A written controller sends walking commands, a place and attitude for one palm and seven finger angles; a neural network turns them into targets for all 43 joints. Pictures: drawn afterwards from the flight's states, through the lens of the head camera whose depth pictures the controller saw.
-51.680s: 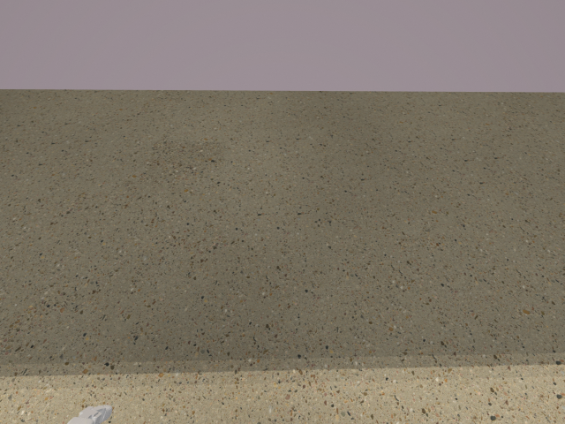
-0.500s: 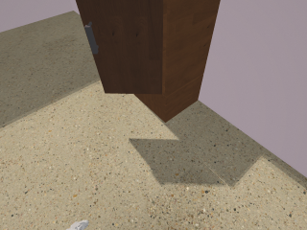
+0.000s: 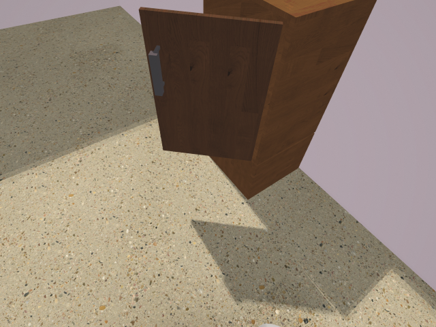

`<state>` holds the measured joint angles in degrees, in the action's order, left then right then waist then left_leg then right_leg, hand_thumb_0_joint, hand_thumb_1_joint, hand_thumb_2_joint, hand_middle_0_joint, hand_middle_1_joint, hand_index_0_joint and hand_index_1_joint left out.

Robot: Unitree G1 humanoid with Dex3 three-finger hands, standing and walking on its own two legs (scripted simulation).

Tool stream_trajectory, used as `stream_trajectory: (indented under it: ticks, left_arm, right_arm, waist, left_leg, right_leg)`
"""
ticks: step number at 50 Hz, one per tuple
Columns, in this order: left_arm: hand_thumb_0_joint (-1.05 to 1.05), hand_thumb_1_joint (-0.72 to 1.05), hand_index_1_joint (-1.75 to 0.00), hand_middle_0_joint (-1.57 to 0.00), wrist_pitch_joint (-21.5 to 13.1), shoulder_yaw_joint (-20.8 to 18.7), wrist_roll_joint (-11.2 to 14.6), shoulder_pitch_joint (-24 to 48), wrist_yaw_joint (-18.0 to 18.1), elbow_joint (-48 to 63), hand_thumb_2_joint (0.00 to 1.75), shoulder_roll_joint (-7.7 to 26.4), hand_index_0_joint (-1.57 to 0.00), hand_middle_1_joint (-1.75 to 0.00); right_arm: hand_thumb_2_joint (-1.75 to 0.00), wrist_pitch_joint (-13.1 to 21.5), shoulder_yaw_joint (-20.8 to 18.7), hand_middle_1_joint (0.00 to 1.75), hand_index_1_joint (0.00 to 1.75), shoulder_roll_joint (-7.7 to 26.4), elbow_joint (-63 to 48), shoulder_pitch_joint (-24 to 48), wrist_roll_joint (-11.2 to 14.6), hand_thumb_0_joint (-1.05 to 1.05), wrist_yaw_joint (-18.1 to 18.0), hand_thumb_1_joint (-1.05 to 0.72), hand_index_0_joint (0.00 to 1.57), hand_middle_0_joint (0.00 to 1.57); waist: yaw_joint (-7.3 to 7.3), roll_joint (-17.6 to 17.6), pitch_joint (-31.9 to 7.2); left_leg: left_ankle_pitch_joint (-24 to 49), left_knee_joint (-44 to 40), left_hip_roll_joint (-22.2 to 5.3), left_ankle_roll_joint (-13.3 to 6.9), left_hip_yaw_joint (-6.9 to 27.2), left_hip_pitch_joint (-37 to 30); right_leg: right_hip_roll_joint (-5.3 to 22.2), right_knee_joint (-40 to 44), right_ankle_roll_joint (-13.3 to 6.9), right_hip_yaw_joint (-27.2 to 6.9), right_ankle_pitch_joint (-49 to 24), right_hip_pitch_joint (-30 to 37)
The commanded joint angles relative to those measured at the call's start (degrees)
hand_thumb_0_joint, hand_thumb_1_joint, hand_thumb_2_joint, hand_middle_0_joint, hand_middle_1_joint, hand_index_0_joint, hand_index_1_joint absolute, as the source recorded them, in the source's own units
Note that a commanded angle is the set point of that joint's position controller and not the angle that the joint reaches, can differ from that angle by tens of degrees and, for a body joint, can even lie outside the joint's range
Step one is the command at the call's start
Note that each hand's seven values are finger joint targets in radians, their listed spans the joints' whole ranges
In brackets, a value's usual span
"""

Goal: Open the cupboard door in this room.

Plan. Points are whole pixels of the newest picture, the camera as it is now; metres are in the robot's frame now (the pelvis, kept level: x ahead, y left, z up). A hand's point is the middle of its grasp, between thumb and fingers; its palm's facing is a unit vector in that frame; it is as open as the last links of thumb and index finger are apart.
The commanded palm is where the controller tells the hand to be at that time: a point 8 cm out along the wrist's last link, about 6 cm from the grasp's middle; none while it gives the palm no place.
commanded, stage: take the last steps up to it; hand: left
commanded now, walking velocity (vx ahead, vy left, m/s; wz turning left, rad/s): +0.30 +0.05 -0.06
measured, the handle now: (158, 70) +0.82 +0.27 -0.01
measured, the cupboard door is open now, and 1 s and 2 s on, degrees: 48 48 48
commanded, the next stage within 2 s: come to a stop and stand still in 0.38 s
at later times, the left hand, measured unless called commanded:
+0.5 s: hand (140, 297) +0.19 +0.18 -0.16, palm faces +0.05 -0.98 -0.20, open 7.3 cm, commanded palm none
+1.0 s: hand (134, 267) +0.26 +0.21 -0.17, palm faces -0.01 -0.96 -0.27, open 7.4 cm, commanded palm none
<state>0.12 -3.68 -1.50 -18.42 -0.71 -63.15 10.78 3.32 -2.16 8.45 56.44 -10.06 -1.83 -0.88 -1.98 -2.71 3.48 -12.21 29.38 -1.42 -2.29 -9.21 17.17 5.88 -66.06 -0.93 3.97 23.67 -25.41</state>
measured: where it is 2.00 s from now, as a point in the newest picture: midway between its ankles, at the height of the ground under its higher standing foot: outside the picture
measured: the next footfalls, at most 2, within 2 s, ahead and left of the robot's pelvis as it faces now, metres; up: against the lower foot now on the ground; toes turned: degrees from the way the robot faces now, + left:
right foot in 0.24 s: +0.18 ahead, -0.11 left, +0.00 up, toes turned -8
left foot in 0.58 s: +0.32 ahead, +0.14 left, +0.00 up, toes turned +5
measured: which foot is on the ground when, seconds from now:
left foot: down 0.00-0.24, up 0.26-0.56, down 0.58-1.00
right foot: up 0.00-0.22, down 0.24-0.60, up 0.62-0.98, down 1.00-1.00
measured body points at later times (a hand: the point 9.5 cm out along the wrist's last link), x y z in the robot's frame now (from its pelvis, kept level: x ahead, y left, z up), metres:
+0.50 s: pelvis +0.17 +0.00 +0.01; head +0.19 +0.00 +0.46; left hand +0.19 +0.23 -0.14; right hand +0.19 -0.23 -0.14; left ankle +0.23 +0.13 -0.70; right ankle +0.14 -0.10 -0.73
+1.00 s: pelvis +0.18 +0.00 -0.01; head +0.20 +0.00 +0.44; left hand +0.26 +0.26 -0.15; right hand +0.24 -0.24 -0.15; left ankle +0.28 +0.13 -0.73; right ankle +0.15 -0.12 -0.74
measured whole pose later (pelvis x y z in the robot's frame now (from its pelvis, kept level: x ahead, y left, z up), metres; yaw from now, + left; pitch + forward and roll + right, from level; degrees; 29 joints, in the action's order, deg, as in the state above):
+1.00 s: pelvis +0.18 +0.00 -0.01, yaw -3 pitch +0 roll +0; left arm 2.2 -3.9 -1.4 -11.5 0.6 -55.0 13.6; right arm -2.8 -3.5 10.6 57.6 -7.9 -1.8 -1.4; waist 0.2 -0.3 2.6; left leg -9.1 31.5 -4.8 0.4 -6.2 24.2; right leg 2.5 -33.3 0.1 2.3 21.9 -14.6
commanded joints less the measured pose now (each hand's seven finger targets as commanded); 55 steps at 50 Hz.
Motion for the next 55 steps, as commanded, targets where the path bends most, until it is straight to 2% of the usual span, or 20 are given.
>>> stream_trajectory:
  ticks: [1,7,10,12,13,16,19,24,27,29,30,34,37,40,47,48,49,50,53,55]
  left_arm:
    - [0.0,0.9,-0.3,-0.2,-1.4,0.06,-0.16,1.29,-0.18,5.39,0.9,0.74,-0.2,-0.3]
    - [0.0,0.9,-0.3,-0.2,-1.35,0.01,-0.2,5.22,-0.42,8.24,0.9,1.34,-0.2,-0.3]
    - [0.0,0.9,-0.3,-0.2,-1.8,-0.77,-0.35,-0.66,-0.03,6.45,0.9,3.87,-0.2,-0.3]
    - [0.0,0.9,-0.3,-0.2,-2.83,-2.29,-0.31,-9.03,0.71,4.38,0.9,12.22,-0.2,-0.3]
    - [0.0,0.9,-0.3,-0.2,-3.12,-2.17,0.31,-9.82,1.15,4.59,0.9,12.2,-0.2,-0.3]
    - [0.0,0.9,-0.3,-0.2,-3.84,-0.99,0.53,-1.61,1.77,6.28,0.9,6.96,-0.2,-0.3]
    - [0.0,0.9,-0.3,-0.2,-4.75,-0.4,0.33,-0.06,1.57,5.71,0.9,5.21,-0.2,-0.3]
    - [0.0,0.9,-0.3,-0.2,-4.31,-0.58,0.28,-0.28,1.39,3.6,0.9,7.07,-0.2,-0.3]
    - [0.0,0.9,-0.3,-0.2,-2.88,0.47,0.68,1.78,2.12,2.87,0.9,5.49,-0.2,-0.3]
    - [0.0,0.9,-0.3,-0.2,-1.73,1.5,1.16,-2.31,2.94,2.5,0.9,2.85,-0.2,-0.3]
    - [0.0,0.9,-0.3,-0.2,-0.95,1.79,0.85,-3.88,3.56,2.19,0.9,1.91,-0.2,-0.3]
    - [0.0,0.9,-0.3,-0.2,2.18,1.09,1.06,-2.35,2.91,2.89,0.9,5.31,-0.2,-0.3]
    - [0.0,0.9,-0.3,-0.2,2.69,0.07,0.72,-0.1,2.33,4.98,0.9,5.05,-0.2,-0.3]
    - [0.0,0.9,-0.3,-0.2,3.42,-0.73,0.47,0.62,1.92,6.8,0.9,4.59,-0.2,-0.3]
    - [0.0,0.9,-0.3,-0.2,2.51,-0.41,0.23,-4.1,1.33,6.74,0.9,3.34,-0.2,-0.3]
    - [0.0,0.9,-0.3,-0.2,2.23,-0.57,-0.12,-6.23,1.6,5.97,0.9,5.0,-0.2,-0.3]
    - [0.0,0.9,-0.3,-0.2,1.68,-0.88,-0.69,-4.83,1.99,6.72,0.9,8.83,-0.2,-0.3]
    - [0.0,0.9,-0.3,-0.2,1.56,-0.54,-0.49,0.87,2.13,8.96,0.9,11.72,-0.2,-0.3]
    - [0.0,0.9,-0.3,-0.2,-0.27,0.31,-0.01,9.37,2.26,9.77,0.9,9.44,-0.2,-0.3]
    - [0.0,0.9,-0.3,-0.2,-0.66,0.56,0.2,8.2,1.99,8.93,0.9,8.81,-0.2,-0.3]
  right_arm:
    - [-0.9,0.68,-1.42,0.3,0.3,7.82,0.88,-8.15,0.13,0.0,-0.26,-0.9,0.2,0.2]
    - [-0.9,-0.2,-1.68,0.3,0.3,9.48,1.92,-7.82,-0.08,0.0,0.45,-0.9,0.2,0.2]
    - [-0.9,-0.68,-1.26,0.3,0.3,8.23,2.55,-6.65,0.38,0.0,0.61,-0.9,0.2,0.2]
    - [-0.9,-0.66,-0.63,0.3,0.3,4.62,0.65,-7.18,0.73,0.0,1.34,-0.9,0.2,0.2]
    - [-0.9,-0.83,-1.03,0.3,0.3,7.24,0.26,-5.0,0.51,0.0,1.1,-0.9,0.2,0.2]
    - [-0.9,-1.1,-1.14,0.3,0.3,5.58,1.76,-3.88,0.71,0.0,1.09,-0.9,0.2,0.2]
    - [-0.9,-1.88,-0.44,0.3,0.3,2.46,3.0,-6.58,0.74,0.0,1.37,-0.9,0.2,0.2]
    - [-0.9,-1.64,-0.21,0.3,0.3,1.97,2.04,-4.21,0.81,0.0,1.88,-0.9,0.2,0.2]
    - [-0.9,-1.33,0.41,0.3,0.3,2.83,3.83,-6.54,0.69,0.0,0.93,-0.9,0.2,0.2]
    - [-0.9,-0.97,-0.35,0.3,0.3,9.18,4.32,-9.57,0.6,0.0,-0.11,-0.9,0.2,0.2]
    - [-0.9,-1.82,-0.86,0.3,0.3,11.47,4.33,-9.7,0.66,0.0,-0.46,-0.9,0.2,0.2]
    - [-0.9,-3.26,-1.19,0.3,0.3,12.68,3.01,-6.33,0.81,0.0,-2.89,-0.9,0.2,0.2]
    - [-0.9,-4.1,-2.59,0.3,0.3,13.94,0.92,-4.1,0.55,0.0,-3.07,-0.9,0.2,0.2]
    - [-0.9,-4.22,-2.85,0.3,0.3,13.34,-0.13,-1.67,0.51,0.0,-2.91,-0.9,0.2,0.2]
    - [-0.9,-5.09,-3.49,0.3,0.3,13.13,-1.52,1.3,-0.05,0.0,-0.85,-0.9,0.2,0.2]
    - [-0.9,-5.43,-3.26,0.3,0.3,11.0,-1.75,1.39,0.27,0.0,-0.46,-0.9,0.2,0.2]
    - [-0.9,-5.96,-2.58,0.3,0.3,6.97,-2.64,1.34,0.84,0.0,0.08,-0.9,0.2,0.2]
    - [-0.9,-6.35,-1.93,0.3,0.3,5.75,-4.14,3.06,0.84,0.0,0.91,-0.9,0.2,0.2]
    - [-0.9,-5.85,-1.59,0.3,0.3,5.89,-0.74,-1.88,0.3,0.0,1.19,-0.9,0.2,0.2]
    - [-0.9,-5.21,-1.21,0.3,0.3,5.68,0.82,-4.16,0.44,0.0,1.2,-0.9,0.2,0.2]
  waist:
    - [1.46,8.58,-1.9]
    - [0.75,6.28,0.32]
    - [-2.38,2.81,0.01]
    - [-4.8,-16.56,-1.53]
    - [-5.28,-12.76,-2.48]
    - [-0.86,-3.67,-2.45]
    - [1.36,-3.93,-4.05]
    - [0.81,-5.45,-2.43]
    - [3.0,-3.22,-2.03]
    - [2.55,9.1,-8.48]
    - [2.86,9.11,-7.06]
    - [3.07,17.29,-7.65]
    - [3.47,9.23,-10.19]
    - [2.67,10.32,-11.12]
    - [-0.02,9.77,-7.64]
    - [-0.76,4.49,-6.12]
    - [-0.36,-7.38,-2.71]
    - [0.26,-11.36,1.11]
    - [3.49,-8.57,2.59]
    - [2.91,-7.04,2.6]
  left_leg:
    - [-0.22,-20.0,-14.97,-7.45,12.32,-5.94]
    - [-7.84,-19.21,-14.39,-8.03,10.58,-2.14]
    - [-12.13,-8.66,-8.38,-3.47,6.34,3.52]
    - [-21.4,18.14,2.06,1.89,-1.51,19.12]
    - [-22.57,28.04,-0.18,2.1,4.65,19.91]
    - [-10.78,31.33,-4.1,3.29,9.27,18.64]
    - [-6.42,22.49,-3.7,4.68,6.45,12.34]
    - [-2.65,8.84,-1.47,4.33,3.58,7.2]
    - [10.74,-3.81,-0.35,4.3,4.09,-6.31]
    - [39.84,-2.29,-12.13,-0.51,14.11,-15.17]
    - [39.35,-3.3,-15.89,-2.95,15.43,-11.45]
    - [49.28,-8.03,-19.67,-7.93,19.75,-11.0]
    - [42.83,-6.38,-20.86,-10.45,18.48,-12.59]
    - [29.13,-8.56,-19.87,-9.27,16.05,-9.45]
    - [-10.43,-11.76,-13.63,-2.98,13.97,6.28]
    - [-16.54,-8.36,-8.8,-0.27,10.87,10.24]
    - [-19.27,1.57,-2.25,3.43,6.32,13.24]
    - [-16.51,10.09,0.17,4.19,5.47,9.51]
    - [-7.85,13.86,-0.75,3.13,8.01,3.1]
    - [-6.8,9.92,-0.21,3.61,6.92,0.64]
  right_leg:
    - [2.04,7.46,0.45,-0.93,-5.32,-5.47]
    - [-0.57,26.21,0.53,1.69,-7.65,5.73]
    - [-1.86,36.5,-0.05,1.19,-9.05,19.48]
    - [17.48,52.35,-8.9,-27.0,-3.41,31.85]
    - [20.71,55.45,-12.55,-32.41,-4.07,29.2]
    - [15.82,53.16,-10.77,-18.04,-21.25,24.18]
    - [11.48,51.87,-8.52,-6.37,-35.07,20.81]
    - [9.97,50.73,-7.68,-4.12,-31.71,19.88]
    - [5.55,43.13,-3.38,-0.78,-32.76,13.52]
    - [0.73,37.26,1.08,1.02,-12.63,10.57]
    - [-1.43,35.93,1.55,1.28,-0.74,12.56]
    - [-2.82,15.92,2.54,-2.83,11.87,7.01]
    - [-3.59,8.14,2.4,-4.35,10.01,1.22]
    - [-3.95,4.41,2.86,-5.33,6.63,0.2]
    - [-5.17,35.44,0.81,1.57,-4.03,19.18]
    - [-3.28,42.7,-0.05,-1.16,-3.63,22.16]
    - [7.11,53.83,-3.91,-15.72,11.76,16.36]
    - [14.94,61.41,-7.62,-23.45,22.33,4.4]
    - [9.72,56.54,-6.25,-15.59,6.73,1.66]
    - [8.04,54.27,-5.48,-12.48,1.48,4.32]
